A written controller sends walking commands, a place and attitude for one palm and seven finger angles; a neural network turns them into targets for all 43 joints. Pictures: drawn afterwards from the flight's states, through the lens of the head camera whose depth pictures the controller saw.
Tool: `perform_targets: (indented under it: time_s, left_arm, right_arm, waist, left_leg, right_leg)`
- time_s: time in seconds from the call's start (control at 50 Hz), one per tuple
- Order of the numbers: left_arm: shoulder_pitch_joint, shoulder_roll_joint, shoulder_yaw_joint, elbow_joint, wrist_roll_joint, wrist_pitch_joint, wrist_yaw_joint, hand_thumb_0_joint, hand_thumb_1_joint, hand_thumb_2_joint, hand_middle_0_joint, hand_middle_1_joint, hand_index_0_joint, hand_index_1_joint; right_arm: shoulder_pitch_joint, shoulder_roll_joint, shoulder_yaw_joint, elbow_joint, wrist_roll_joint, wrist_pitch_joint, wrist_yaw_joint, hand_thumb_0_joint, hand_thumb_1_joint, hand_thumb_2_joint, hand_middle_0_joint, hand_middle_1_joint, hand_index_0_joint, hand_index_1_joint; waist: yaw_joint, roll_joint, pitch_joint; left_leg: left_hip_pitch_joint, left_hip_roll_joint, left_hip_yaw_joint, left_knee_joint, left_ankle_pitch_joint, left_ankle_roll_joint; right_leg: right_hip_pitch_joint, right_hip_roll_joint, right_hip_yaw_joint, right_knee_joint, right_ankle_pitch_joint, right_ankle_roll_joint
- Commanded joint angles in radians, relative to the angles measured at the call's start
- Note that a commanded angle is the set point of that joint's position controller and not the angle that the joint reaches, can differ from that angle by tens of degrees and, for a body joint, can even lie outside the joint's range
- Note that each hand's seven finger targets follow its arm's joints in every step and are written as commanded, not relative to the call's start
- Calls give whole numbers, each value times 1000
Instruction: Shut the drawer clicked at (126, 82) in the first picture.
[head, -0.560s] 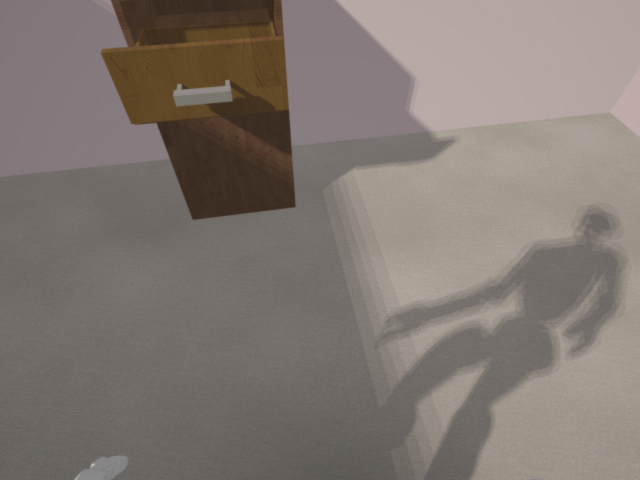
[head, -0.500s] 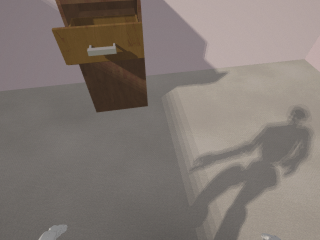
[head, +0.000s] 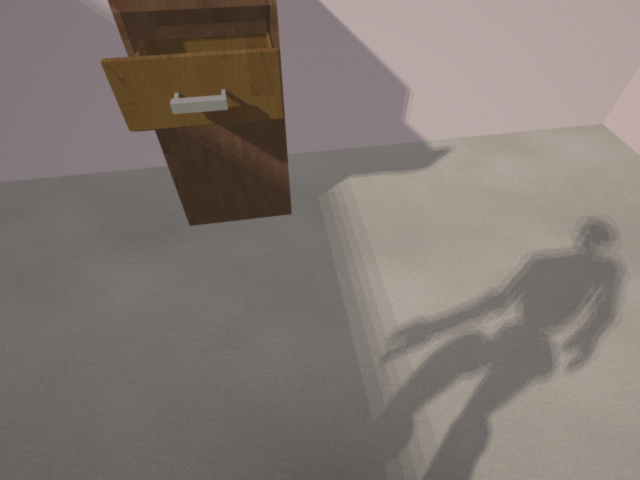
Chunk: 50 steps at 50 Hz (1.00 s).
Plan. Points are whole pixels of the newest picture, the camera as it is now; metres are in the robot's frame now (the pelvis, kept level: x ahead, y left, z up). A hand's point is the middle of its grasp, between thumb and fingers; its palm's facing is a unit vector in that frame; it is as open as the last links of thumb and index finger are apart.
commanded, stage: stand and wait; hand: left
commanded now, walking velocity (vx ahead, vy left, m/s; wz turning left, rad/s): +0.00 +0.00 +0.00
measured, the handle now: (200, 99) +0.92 +0.36 -0.01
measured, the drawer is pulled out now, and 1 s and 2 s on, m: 0.30 0.30 0.30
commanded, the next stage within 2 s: look at it before walking up in 0.46 s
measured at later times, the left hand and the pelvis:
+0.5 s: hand out of the picture +0.06 +0.24 -0.15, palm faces -0.03 -0.94 -0.34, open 7.3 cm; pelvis -0.02 +0.00 +0.00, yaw +0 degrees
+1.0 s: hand out of the picture +0.04 +0.25 -0.15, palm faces -0.04 -0.94 -0.33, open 7.3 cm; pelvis -0.02 +0.01 +0.00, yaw -1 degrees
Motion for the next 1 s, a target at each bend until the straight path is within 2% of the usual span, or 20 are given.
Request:
perform_targets:
  time_s: [0.0,0.42,0.52,0.64,0.98]
  left_arm:
    - [-48,219,53,-57,-3,-34,12,0,900,900,-200,-300,-200,-300]
    - [-55,211,46,-23,1,-33,7,0,900,900,-200,-300,-200,-300]
    - [-56,211,46,-25,1,-35,7,0,900,900,-200,-300,-200,-300]
    - [-47,206,45,-18,1,-34,6,0,900,900,-200,-300,-200,-300]
    - [-33,204,43,-7,2,-35,7,0,900,900,-200,-300,-200,-300]
  right_arm:
    - [-52,-191,-33,-58,7,-32,-9,0,-900,-900,200,300,200,300]
    - [-28,-190,-30,-12,7,-35,-2,0,-900,-900,200,300,200,300]
    - [-19,-190,-30,-12,7,-37,-1,0,-900,-900,200,300,200,300]
    - [-27,-192,-29,-10,8,-38,-1,0,-900,-900,200,300,200,300]
    - [-26,-197,-30,-3,9,-42,-2,0,-900,-900,200,300,200,300]
  waist:
    - [-4,-17,-104]
    - [-6,-11,-50]
    - [-9,-12,-71]
    - [-5,-2,-57]
    - [-5,-3,-76]
  left_leg:
    - [29,90,-53,-39,253,46]
    - [2,92,-74,-93,146,45]
    - [7,95,-78,-93,163,45]
    - [7,95,-78,-98,161,45]
    - [24,102,-79,-107,194,49]
  right_leg:
    - [32,-137,111,-73,342,-24]
    - [-24,-128,125,-136,140,-15]
    - [-12,-126,126,-130,159,-15]
    - [-21,-126,123,-133,158,-12]
    - [-6,-126,117,-126,202,-9]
